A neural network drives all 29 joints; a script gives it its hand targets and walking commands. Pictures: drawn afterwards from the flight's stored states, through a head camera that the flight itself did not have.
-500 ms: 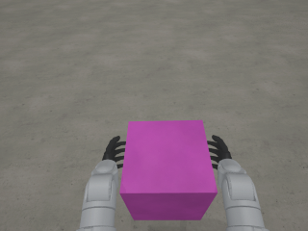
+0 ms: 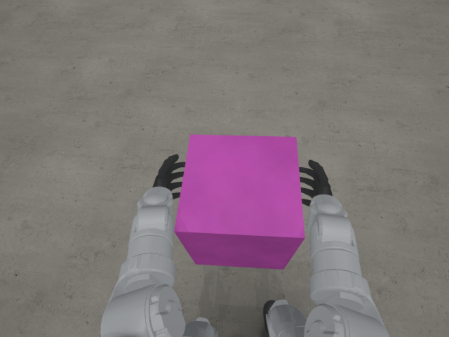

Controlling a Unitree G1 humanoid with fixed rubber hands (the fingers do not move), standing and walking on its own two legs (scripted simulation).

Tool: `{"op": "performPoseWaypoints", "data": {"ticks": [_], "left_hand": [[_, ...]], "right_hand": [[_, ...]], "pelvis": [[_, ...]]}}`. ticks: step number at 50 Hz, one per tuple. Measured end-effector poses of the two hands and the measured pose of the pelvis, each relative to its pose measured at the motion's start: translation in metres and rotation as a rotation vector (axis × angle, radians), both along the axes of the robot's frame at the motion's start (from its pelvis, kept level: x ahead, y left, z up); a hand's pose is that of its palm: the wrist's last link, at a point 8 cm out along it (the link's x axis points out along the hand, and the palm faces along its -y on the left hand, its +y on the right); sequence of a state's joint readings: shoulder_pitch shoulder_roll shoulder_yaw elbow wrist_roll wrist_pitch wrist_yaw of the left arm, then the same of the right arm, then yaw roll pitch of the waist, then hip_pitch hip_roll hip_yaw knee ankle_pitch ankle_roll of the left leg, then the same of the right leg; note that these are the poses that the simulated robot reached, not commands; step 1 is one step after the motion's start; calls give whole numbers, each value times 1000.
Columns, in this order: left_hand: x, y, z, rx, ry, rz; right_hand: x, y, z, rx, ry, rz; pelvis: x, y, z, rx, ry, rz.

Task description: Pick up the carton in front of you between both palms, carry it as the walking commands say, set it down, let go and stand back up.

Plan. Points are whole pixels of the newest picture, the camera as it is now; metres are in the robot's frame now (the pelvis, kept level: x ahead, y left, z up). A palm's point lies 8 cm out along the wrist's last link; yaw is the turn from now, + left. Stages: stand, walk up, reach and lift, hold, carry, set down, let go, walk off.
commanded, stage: set down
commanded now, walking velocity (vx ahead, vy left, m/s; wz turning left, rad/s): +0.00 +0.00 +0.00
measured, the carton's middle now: (240, 207) +0.37 -0.01 -0.10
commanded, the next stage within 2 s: none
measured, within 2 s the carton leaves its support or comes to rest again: neither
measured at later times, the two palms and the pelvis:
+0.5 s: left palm (187, 198) +0.44 +0.12 -0.19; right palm (302, 212) +0.39 -0.17 -0.20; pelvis -0.02 +0.00 -0.12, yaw +1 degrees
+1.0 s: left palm (204, 207) +0.48 +0.10 -0.35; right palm (298, 219) +0.43 -0.19 -0.36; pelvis -0.04 +0.01 -0.24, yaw +4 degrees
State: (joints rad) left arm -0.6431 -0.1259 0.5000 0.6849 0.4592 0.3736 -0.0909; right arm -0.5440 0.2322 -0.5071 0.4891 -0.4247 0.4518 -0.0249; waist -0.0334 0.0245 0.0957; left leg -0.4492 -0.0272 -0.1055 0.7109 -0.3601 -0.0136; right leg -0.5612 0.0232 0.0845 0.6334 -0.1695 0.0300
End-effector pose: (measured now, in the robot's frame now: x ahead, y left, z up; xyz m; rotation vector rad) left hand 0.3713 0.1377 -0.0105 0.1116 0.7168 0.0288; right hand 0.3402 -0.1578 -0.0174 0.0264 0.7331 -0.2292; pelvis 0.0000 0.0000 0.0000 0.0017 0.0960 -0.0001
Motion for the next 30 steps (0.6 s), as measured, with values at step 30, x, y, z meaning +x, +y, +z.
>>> {"op": "performPoseWaypoints", "data": {"ticks": [30], "left_hand": [[79, -17, -214, -60, -17, -29]], "right_hand": [[57, -15, -215, 6, -33, -83]], "pelvis": [[-21, 8, -144, 14, 659, 21]]}}
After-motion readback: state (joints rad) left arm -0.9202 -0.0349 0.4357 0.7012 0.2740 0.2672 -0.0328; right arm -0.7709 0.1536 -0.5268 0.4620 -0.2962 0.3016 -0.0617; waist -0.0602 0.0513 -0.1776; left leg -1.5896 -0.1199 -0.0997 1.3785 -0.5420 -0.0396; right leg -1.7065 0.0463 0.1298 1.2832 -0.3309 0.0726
